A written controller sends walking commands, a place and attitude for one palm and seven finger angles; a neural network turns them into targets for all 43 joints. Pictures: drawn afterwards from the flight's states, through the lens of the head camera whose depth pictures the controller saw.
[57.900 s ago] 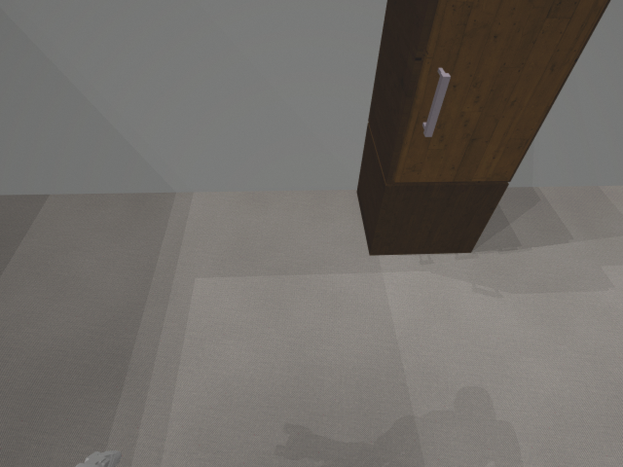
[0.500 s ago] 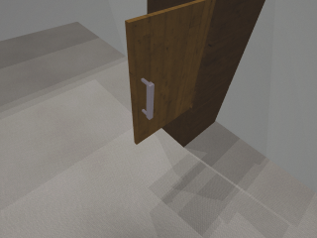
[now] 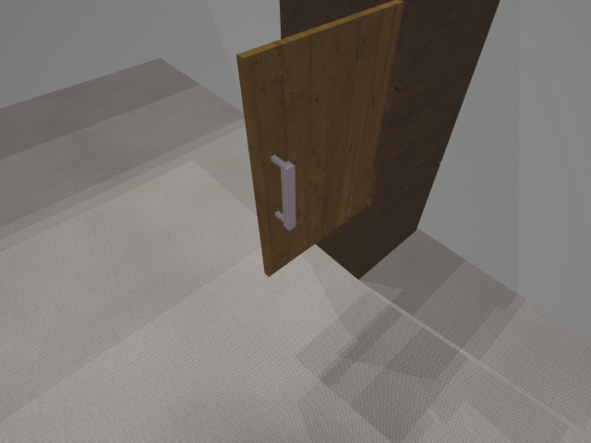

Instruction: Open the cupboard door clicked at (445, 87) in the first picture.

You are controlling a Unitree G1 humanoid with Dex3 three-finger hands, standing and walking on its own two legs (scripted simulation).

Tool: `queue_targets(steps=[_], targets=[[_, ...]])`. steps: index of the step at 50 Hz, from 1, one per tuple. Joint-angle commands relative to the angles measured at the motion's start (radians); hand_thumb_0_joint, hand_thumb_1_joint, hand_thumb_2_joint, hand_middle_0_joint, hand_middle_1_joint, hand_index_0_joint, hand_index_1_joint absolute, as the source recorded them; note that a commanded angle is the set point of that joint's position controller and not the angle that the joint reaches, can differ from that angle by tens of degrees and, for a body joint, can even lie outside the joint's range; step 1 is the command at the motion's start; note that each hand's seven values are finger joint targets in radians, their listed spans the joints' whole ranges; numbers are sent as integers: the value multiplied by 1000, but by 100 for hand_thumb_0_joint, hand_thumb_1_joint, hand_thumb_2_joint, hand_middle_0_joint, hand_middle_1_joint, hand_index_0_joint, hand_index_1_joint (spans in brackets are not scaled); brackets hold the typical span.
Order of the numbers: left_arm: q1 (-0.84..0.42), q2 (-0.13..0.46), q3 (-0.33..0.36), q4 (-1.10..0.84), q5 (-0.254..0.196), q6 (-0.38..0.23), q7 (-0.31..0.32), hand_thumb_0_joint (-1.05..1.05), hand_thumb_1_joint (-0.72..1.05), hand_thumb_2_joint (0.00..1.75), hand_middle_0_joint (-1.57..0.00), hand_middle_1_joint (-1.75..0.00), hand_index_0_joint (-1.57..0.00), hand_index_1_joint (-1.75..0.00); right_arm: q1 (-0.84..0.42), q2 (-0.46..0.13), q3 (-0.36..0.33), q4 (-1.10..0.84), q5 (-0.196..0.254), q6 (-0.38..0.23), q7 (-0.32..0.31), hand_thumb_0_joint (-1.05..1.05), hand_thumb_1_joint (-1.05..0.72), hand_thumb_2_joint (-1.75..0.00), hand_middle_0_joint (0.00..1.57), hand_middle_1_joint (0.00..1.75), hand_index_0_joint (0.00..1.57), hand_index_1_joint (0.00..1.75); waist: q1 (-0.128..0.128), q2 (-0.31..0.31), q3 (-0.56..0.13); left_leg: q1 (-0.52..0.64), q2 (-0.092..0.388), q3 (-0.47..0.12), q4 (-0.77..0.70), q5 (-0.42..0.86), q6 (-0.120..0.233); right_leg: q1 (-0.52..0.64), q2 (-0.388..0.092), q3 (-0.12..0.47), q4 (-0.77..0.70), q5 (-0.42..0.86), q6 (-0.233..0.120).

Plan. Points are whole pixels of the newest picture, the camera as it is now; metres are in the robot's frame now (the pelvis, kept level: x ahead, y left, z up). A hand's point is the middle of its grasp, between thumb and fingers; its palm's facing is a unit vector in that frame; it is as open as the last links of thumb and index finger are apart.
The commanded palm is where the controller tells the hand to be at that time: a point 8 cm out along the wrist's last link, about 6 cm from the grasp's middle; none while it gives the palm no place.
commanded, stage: let the arm hang, fingers relaxed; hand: left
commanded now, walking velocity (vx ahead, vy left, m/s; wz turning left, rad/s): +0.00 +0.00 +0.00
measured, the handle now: (283, 193) +0.60 +0.06 -0.04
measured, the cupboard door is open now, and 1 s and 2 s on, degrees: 90 90 90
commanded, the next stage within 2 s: look to check the result in 0.30 s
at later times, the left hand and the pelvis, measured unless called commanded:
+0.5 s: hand out of the picture -0.01 +0.16 -0.18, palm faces +0.02 -0.98 -0.18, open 7.4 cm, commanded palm none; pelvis +0.02 -0.01 +0.00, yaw +0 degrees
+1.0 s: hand out of the picture +0.02 +0.15 -0.17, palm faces +0.02 -0.98 -0.19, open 7.4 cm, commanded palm none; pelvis +0.04 -0.02 +0.00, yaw -1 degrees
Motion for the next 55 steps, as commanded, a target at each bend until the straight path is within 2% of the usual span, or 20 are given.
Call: queue_targets(steps=[1, 7, 26, 30, 33, 35, 39, 40, 42, 46, 54, 55], targets=[[77, 81, 17, -17, -2, -7, 4, 0, 90, 90, -20, -30, -20, -30, 62, -97, -24, -24, 0, -13, 0, 0, -90, -90, 20, 30, 20, 30, 4, -61, 89, 66, 75, -88, -79, -99, 14, -185, -80, 78, -141, -40, -42], [51, 79, 21, -28, -3, -7, 4, 0, 90, 90, -20, -30, -20, -30, 56, -91, -23, -23, -2, -17, -1, 0, -90, -90, 20, 30, 20, 30, 6, -6, 104, 48, 77, -92, -95, -112, 11, -174, -73, 79, -134, -20, -41], [41, 82, 18, -18, -5, -16, 2, 0, 90, 90, -20, -30, -20, -30, 25, -119, -25, -33, 5, -26, -9, 0, -90, -90, 20, 30, 20, 30, 3, -18, 34, 131, 89, -79, -61, 39, 13, -111, -81, 80, -152, 107, -38], [47, 81, 16, -15, -6, -18, 2, 0, 90, 90, -20, -30, -20, -30, 15, -127, -22, -33, 7, -26, -11, 0, -90, -90, 20, 30, 20, 30, 6, -43, 45, 136, 92, -78, -58, 64, 14, -107, -79, 77, -158, 128, -36], [43, 83, 15, -11, -5, -16, 2, 0, 90, 90, -20, -30, -20, -30, 7, -128, -21, -29, 4, -27, -11, 0, -90, -90, 20, 30, 20, 30, 5, -23, 46, 138, 91, -79, -65, 61, 13, -103, -82, 79, -158, 126, -34], [45, 87, 16, -13, -5, -19, 2, 0, 90, 90, -20, -30, -20, -30, 3, -135, -22, -32, 7, -28, -11, 0, -90, -90, 20, 30, 20, 30, 8, -44, 33, 148, 93, -76, -59, 86, 15, -91, -81, 80, -162, 153, -34], [32, 92, 14, -12, -5, -19, 3, 0, 90, 90, -20, -30, -20, -30, -6, -136, -19, -28, 5, -29, -11, 0, -90, -90, 20, 30, 20, 30, 6, -28, 35, 149, 93, -76, -61, 108, 13, -78, -85, 80, -160, 182, -32], [36, 94, 17, -14, -5, -21, 3, 0, 90, 90, -20, -30, -20, -30, -8, -141, -20, -32, 7, -29, -12, 0, -90, -90, 20, 30, 20, 30, 8, -46, 35, 151, 94, -75, -58, 115, 14, -77, -83, 76, -165, 187, -32], [31, 95, 14, -14, -6, -19, 3, 0, 90, 90, -20, -30, -20, -30, -11, -139, -19, -29, 5, -29, -11, 0, -90, -90, 20, 30, 20, 30, 7, -26, 34, 154, 94, -72, -60, 114, 12, -74, -88, 78, -164, 189, -31], [26, 98, 14, -16, -6, -20, 2, 0, 90, 90, -20, -30, -20, -30, -19, -140, -19, -30, 5, -29, -11, 0, -90, -90, 20, 30, 20, 30, 8, -40, 45, 151, 93, -72, -62, 111, 10, -73, -87, 79, -170, 199, -32], [17, 101, 15, -21, -7, -21, 2, 0, 90, 90, -20, -30, -20, -30, -23, -145, -17, -29, 3, -31, -13, 0, -90, -90, 20, 30, 20, 30, 9, -22, 33, 159, 94, -65, -61, 134, 7, -53, -90, 79, -172, 235, -32], [17, 106, 17, -23, -6, -22, 2, 0, 90, 90, -20, -30, -20, -30, -21, -147, -18, -32, 6, -32, -13, 0, -90, -90, 20, 30, 20, 30, 11, -34, 25, 159, 94, -67, -59, 138, 9, -45, -88, 78, -174, 240, -32]])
